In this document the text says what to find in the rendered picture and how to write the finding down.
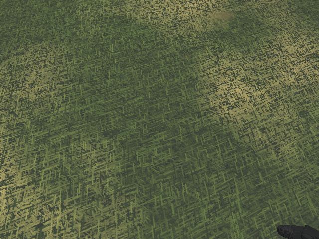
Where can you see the right robot hand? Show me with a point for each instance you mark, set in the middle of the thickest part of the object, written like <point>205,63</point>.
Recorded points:
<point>297,232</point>

